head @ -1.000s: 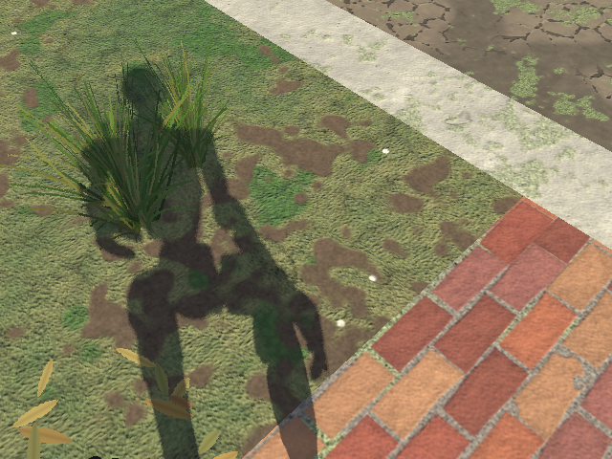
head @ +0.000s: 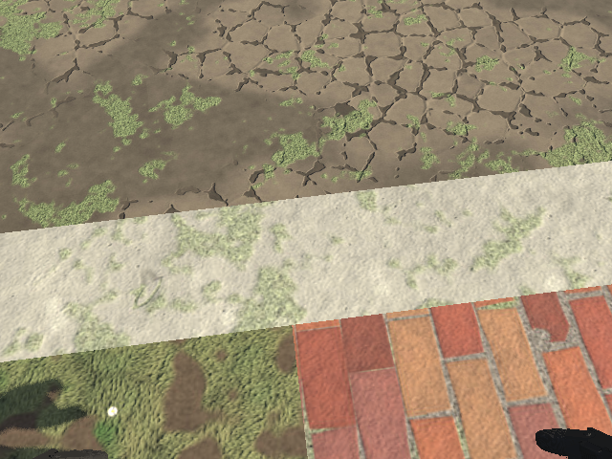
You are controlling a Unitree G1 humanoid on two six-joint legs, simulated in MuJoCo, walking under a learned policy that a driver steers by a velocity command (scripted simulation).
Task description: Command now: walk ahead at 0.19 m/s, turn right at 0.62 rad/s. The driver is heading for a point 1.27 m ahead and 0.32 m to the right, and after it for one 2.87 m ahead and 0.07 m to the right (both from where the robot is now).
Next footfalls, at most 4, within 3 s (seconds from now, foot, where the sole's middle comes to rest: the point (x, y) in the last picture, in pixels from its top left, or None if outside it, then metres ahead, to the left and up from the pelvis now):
0.22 left None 0.12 0.18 -0.76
0.64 right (389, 453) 0.38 -0.09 -0.76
1.06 left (330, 249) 0.85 0.03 -0.76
1.48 right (420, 217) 0.94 -0.20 -0.75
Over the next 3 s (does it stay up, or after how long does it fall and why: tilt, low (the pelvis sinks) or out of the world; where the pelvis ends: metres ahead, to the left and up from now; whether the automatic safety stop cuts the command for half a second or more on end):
stays up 0.67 -0.31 0.00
